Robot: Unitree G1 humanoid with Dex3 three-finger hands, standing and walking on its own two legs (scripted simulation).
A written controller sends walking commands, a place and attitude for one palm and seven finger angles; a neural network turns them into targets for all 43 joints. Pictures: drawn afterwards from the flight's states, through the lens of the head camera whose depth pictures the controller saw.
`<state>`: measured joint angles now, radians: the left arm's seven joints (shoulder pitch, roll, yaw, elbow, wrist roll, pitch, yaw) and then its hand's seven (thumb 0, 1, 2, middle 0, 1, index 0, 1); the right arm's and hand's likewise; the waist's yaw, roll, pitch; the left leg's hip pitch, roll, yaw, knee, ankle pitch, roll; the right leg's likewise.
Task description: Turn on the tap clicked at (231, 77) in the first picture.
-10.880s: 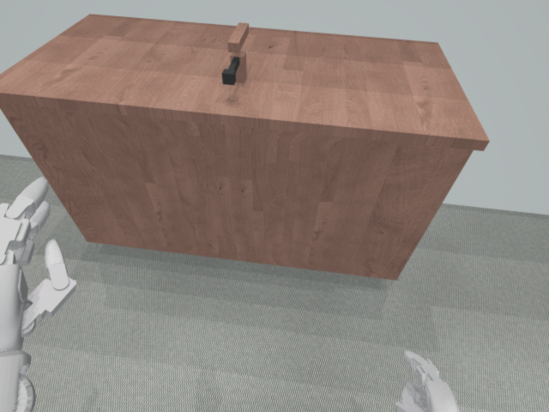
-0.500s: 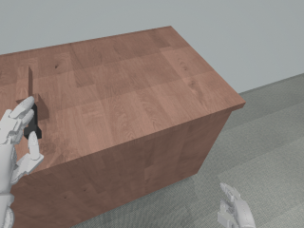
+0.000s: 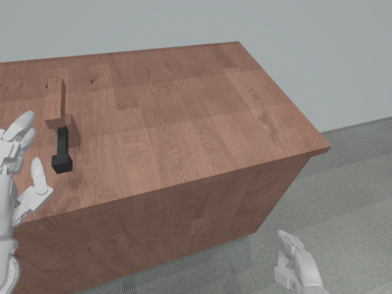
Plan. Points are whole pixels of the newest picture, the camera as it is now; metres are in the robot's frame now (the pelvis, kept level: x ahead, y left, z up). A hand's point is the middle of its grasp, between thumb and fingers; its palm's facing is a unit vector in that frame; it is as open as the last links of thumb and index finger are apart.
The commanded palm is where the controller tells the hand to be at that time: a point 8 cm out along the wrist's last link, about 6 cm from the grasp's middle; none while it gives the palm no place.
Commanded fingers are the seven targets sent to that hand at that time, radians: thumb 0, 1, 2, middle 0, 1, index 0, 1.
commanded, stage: look again from close up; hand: left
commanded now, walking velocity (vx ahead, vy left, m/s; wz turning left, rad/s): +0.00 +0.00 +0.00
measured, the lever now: (62, 163) +0.32 +0.30 +0.08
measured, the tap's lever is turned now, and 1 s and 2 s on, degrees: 0 0 0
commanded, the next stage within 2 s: turn the palm inward beside the body in 0.32 s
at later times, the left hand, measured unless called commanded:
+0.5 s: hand (31, 174) +0.23 +0.26 +0.18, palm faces +0.41 -0.79 -0.46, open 7.4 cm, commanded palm +0.15 +0.28 +0.17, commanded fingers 0.00 0.90 0.90 -0.20 -0.30 -0.20 -0.30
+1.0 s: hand (69, 217) +0.19 +0.21 +0.15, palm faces +0.51 -0.80 -0.33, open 7.4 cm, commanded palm +0.13 +0.25 +0.16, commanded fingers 0.00 0.90 0.90 -0.20 -0.30 -0.20 -0.30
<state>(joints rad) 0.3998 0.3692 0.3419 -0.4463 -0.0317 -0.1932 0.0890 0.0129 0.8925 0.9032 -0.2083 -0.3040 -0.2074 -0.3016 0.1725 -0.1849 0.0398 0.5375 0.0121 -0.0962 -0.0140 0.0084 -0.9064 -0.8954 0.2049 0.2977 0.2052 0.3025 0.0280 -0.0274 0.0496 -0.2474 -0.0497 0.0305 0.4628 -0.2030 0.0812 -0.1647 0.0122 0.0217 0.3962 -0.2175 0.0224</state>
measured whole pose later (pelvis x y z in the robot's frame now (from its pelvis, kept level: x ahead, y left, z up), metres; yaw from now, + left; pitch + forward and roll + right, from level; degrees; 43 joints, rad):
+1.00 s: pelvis -0.03 -0.09 -0.02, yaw +3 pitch -3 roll +0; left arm 0.22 0.38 0.37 -0.21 -0.12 0.01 0.06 0.01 0.90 0.90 -0.20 -0.30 -0.20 -0.30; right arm 0.15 -0.24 0.04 0.72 0.00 -0.14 -0.11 0.01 -0.91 -0.90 0.21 0.30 0.21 0.30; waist 0.07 0.07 -0.01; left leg -0.36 0.01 -0.07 0.68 -0.29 -0.01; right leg -0.28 0.07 -0.10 0.66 -0.34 -0.08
